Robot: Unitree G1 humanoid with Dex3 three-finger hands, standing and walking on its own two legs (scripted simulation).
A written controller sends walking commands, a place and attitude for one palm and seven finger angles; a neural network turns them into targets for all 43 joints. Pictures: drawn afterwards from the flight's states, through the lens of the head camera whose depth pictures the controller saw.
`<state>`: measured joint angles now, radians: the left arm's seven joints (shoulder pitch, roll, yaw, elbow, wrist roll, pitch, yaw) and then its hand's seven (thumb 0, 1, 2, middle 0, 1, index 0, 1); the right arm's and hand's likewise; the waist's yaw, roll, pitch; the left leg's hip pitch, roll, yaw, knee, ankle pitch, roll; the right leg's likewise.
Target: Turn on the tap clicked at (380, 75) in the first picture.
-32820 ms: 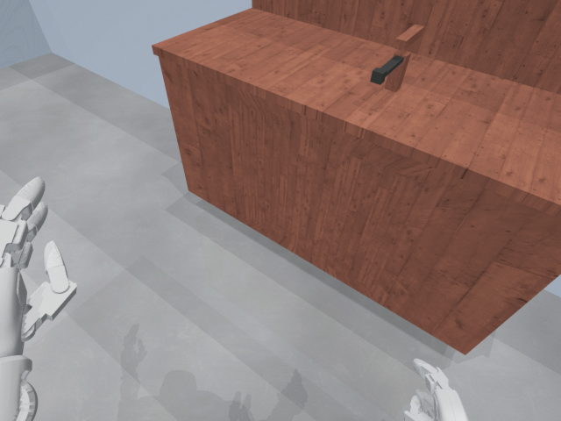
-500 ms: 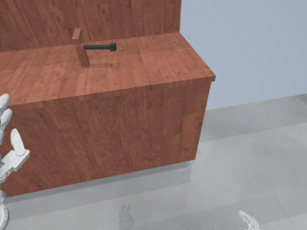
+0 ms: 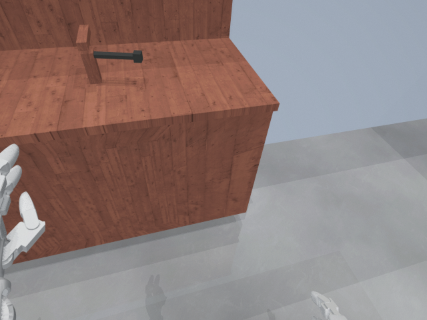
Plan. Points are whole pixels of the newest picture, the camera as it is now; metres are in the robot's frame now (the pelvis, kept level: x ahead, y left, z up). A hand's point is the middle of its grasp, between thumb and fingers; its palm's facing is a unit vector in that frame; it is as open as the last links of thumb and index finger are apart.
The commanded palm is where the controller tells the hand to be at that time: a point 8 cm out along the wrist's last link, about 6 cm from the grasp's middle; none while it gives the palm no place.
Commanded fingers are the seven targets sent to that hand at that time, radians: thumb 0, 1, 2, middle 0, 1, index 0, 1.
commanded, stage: stand and check the lever's angle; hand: left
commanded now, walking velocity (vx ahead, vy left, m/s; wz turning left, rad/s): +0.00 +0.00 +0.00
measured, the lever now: (137, 56) +0.83 +0.28 +0.10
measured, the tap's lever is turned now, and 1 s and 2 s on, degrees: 75 75 75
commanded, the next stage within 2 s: stand and wait in 0.20 s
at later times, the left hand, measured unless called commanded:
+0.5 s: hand (74, 219) +0.22 +0.22 +0.14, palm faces +0.42 -0.84 -0.34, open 7.4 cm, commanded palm +0.17 +0.26 +0.17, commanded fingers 0.00 0.90 0.90 -0.20 -0.30 -0.20 -0.30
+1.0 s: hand (55, 230) +0.20 +0.23 +0.15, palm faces +0.41 -0.85 -0.34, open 7.4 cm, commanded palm +0.15 +0.27 +0.17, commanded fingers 0.00 0.90 0.90 -0.20 -0.30 -0.20 -0.30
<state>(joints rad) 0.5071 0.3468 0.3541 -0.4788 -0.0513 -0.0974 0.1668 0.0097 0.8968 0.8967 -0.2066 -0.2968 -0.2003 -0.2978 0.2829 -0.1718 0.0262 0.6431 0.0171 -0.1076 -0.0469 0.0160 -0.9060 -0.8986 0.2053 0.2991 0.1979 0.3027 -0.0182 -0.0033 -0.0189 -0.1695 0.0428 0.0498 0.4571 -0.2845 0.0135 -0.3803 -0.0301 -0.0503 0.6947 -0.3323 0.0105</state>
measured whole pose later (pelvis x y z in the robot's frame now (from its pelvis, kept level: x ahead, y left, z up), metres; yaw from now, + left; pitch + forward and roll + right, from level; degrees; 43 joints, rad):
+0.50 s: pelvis +0.02 -0.02 -0.01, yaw +0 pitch -2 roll +0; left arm 0.49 0.31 0.31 -0.47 -0.07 -0.13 0.17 0.01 0.89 0.90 -0.21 -0.30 -0.21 -0.30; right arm 0.15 -0.23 -0.02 0.59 0.02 -0.07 -0.07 0.02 -0.91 -0.90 0.20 0.30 0.20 0.30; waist 0.01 0.02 0.05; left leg -0.14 0.05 0.03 0.51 -0.34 -0.03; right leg -0.23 -0.02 -0.08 0.51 -0.24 0.00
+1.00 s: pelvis -0.01 -0.01 +0.00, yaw -1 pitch -3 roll +0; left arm 0.46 0.33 0.30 -0.45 -0.05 -0.14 0.17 0.01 0.89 0.90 -0.21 -0.30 -0.21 -0.30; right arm 0.20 -0.20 0.01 0.62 0.00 -0.08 -0.07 0.02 -0.91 -0.90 0.21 0.30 0.20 0.30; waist 0.01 0.00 0.04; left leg -0.14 0.03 0.05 0.45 -0.27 0.00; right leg -0.22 -0.03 -0.05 0.40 -0.14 0.01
